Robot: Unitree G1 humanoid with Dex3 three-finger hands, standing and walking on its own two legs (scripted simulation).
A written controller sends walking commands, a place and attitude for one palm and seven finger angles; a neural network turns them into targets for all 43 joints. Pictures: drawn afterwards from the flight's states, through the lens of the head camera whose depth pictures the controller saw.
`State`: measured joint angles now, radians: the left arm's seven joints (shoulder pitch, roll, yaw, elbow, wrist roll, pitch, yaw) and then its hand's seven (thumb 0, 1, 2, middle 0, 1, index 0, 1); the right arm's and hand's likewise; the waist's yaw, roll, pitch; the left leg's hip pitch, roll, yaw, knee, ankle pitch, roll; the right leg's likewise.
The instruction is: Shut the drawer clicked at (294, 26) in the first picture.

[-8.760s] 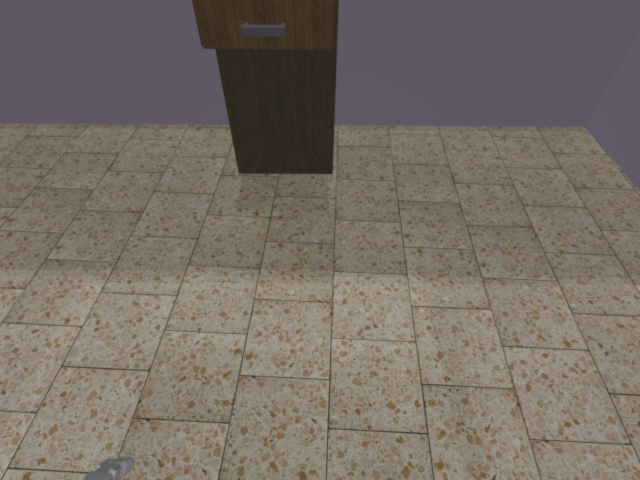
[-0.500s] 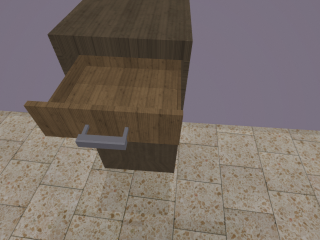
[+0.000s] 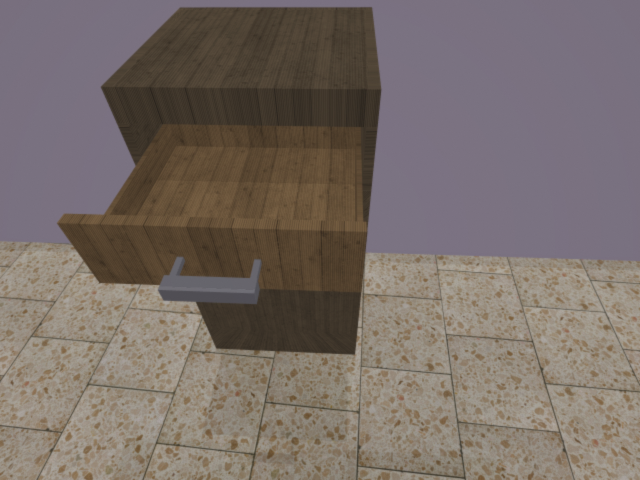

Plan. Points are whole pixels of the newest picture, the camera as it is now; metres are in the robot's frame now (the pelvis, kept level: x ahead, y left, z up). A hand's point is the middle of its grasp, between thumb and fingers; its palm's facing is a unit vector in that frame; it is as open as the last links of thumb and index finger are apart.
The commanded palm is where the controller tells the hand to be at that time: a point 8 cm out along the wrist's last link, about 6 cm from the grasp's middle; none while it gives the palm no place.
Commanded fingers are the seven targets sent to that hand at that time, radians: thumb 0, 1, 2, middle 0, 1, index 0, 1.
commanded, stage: look again from close up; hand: left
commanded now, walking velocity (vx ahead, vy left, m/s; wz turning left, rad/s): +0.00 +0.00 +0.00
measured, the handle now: (214, 276) +0.38 +0.18 +0.03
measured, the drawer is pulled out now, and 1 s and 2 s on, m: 0.26 0.26 0.26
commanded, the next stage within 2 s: come to a stop and stand still in 0.30 s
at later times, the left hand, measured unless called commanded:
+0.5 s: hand out of the picture +0.03 +0.16 -0.17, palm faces +0.00 -0.98 -0.19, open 7.4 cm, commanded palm none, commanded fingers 0.00 0.90 0.90 -0.20 -0.30 -0.20 -0.30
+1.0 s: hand out of the picture +0.05 +0.16 -0.17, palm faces +0.00 -0.97 -0.24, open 7.4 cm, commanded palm none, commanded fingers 0.00 0.90 0.90 -0.20 -0.30 -0.20 -0.30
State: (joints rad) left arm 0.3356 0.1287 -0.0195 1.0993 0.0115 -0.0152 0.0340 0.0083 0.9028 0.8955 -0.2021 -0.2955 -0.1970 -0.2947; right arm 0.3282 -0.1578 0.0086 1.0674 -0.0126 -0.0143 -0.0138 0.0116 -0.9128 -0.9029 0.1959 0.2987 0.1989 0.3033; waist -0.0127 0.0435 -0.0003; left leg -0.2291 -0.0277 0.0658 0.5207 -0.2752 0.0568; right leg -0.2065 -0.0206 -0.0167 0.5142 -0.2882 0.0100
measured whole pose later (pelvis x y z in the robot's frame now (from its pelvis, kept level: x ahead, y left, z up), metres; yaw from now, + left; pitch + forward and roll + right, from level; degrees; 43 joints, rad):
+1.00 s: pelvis +0.04 -0.02 +0.00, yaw +0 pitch +1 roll +0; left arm 0.28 0.18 -0.02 1.05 0.00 -0.02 0.04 0.01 0.90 0.90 -0.20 -0.30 -0.20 -0.29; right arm 0.23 -0.19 -0.01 1.06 -0.01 0.00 -0.02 0.01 -0.91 -0.90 0.20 0.30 0.20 0.30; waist 0.00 0.02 0.04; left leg -0.21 -0.01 0.06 0.50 -0.31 0.02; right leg -0.19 0.00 -0.02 0.51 -0.34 -0.02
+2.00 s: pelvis +0.02 +0.02 +0.00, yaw -2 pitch -1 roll +0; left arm 0.26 0.17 -0.01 1.08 0.01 0.01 0.04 0.01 0.90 0.90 -0.20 -0.30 -0.20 -0.29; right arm 0.21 -0.16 0.00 1.15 -0.01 0.00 -0.02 0.01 -0.91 -0.90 0.20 0.30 0.20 0.30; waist 0.00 -0.01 0.06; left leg -0.14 -0.06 0.10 0.43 -0.27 0.08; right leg -0.14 -0.05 0.02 0.46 -0.29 0.04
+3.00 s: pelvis -0.01 -0.04 -0.04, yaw +1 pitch +6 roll +1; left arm 0.55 0.20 0.13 0.08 -0.23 -0.41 -0.31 0.01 0.90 0.89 -0.45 -0.57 -0.45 -0.57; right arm 0.16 -0.26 -0.07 0.49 0.03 -0.20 0.01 0.01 -0.90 -0.90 0.20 0.30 0.20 0.30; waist -0.01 -0.05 -0.12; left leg -0.58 0.02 0.04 0.89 -0.41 -0.01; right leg -0.57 0.01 -0.06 0.91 -0.45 -0.06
